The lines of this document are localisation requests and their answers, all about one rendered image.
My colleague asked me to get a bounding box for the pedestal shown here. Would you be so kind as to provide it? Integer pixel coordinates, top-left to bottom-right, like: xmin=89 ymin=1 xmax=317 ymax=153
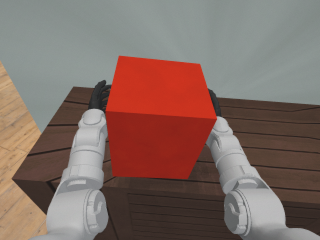
xmin=12 ymin=86 xmax=320 ymax=240

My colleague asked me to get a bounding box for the robot left forearm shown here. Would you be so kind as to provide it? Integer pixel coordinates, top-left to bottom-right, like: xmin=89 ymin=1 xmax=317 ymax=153
xmin=46 ymin=109 xmax=108 ymax=232

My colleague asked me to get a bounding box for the robot right hand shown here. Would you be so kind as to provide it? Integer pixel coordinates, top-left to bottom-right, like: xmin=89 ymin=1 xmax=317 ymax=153
xmin=208 ymin=88 xmax=222 ymax=117

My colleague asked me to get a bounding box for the robot right upper arm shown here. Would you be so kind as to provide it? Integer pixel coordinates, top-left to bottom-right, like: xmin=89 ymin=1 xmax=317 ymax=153
xmin=224 ymin=188 xmax=320 ymax=240

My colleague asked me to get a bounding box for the robot right forearm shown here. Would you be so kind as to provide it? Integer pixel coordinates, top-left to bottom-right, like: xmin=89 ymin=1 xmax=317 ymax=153
xmin=206 ymin=116 xmax=286 ymax=223

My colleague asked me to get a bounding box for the robot left hand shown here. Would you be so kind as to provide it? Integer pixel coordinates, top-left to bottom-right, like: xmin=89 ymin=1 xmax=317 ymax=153
xmin=88 ymin=80 xmax=112 ymax=114

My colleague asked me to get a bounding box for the robot left upper arm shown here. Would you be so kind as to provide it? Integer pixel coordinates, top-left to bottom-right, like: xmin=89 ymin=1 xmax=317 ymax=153
xmin=28 ymin=188 xmax=109 ymax=240

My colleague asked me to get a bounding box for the carton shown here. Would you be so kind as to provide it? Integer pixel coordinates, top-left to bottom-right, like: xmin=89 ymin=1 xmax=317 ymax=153
xmin=105 ymin=55 xmax=217 ymax=179

